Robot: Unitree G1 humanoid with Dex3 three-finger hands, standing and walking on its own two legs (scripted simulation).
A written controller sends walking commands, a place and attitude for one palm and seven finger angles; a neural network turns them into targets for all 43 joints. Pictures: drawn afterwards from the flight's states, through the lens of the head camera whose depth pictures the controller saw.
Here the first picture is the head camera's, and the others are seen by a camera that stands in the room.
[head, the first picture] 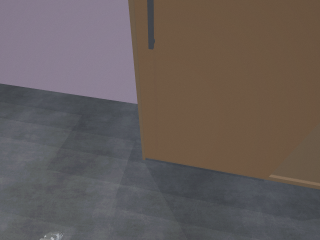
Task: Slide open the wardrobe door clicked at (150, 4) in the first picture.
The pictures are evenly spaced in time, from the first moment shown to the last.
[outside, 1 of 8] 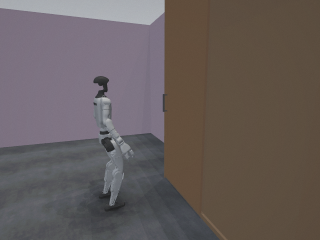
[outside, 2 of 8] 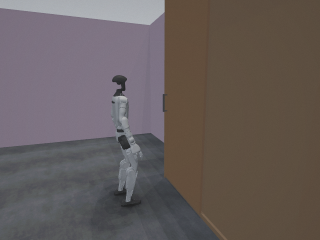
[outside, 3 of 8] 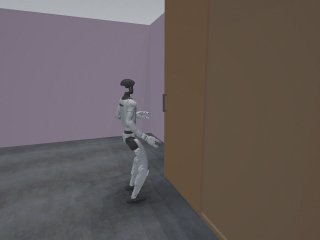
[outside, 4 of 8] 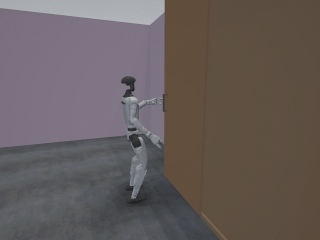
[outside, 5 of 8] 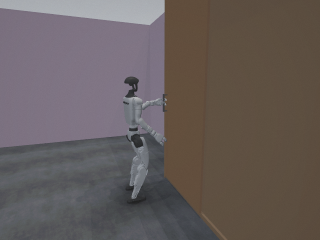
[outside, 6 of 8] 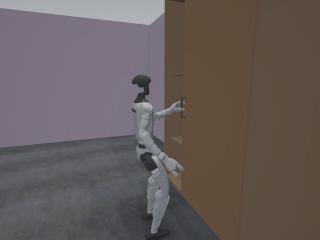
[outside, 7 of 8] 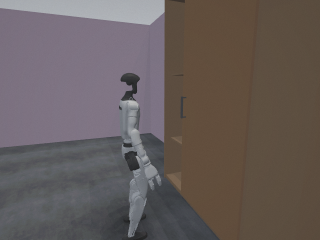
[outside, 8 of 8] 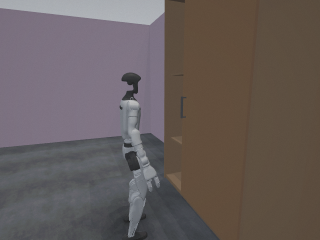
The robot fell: no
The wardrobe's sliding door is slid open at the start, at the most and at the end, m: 0.00 0.47 0.47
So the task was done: yes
